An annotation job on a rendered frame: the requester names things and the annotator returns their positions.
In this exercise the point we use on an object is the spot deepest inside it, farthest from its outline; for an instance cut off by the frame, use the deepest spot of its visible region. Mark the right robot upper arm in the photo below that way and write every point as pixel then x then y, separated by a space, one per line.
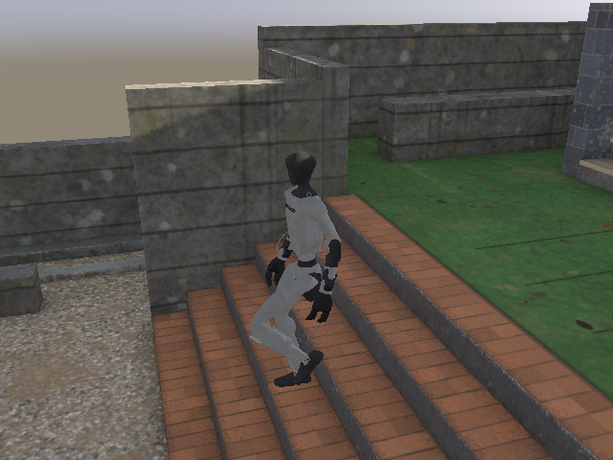
pixel 287 191

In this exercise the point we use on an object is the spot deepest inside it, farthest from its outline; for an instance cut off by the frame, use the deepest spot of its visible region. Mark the robot left hand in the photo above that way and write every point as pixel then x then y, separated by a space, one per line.
pixel 321 303

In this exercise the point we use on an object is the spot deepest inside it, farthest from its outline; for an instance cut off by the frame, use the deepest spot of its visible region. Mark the left robot upper arm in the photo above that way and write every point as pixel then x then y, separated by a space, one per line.
pixel 317 210

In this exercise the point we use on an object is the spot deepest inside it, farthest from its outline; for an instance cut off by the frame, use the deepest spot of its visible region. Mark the robot right hand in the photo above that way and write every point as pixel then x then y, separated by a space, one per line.
pixel 277 266

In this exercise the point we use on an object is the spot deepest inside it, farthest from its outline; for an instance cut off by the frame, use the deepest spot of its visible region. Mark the right robot foot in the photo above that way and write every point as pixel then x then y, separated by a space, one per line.
pixel 288 380

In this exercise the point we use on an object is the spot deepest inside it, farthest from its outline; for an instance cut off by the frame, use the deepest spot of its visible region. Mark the left robot forearm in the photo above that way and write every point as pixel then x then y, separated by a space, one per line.
pixel 329 274

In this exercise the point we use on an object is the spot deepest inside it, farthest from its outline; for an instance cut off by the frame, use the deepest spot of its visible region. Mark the right robot forearm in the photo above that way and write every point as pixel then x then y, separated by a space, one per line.
pixel 285 250

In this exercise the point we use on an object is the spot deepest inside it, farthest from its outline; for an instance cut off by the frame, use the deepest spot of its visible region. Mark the robot right thigh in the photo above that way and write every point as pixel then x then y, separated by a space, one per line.
pixel 284 323

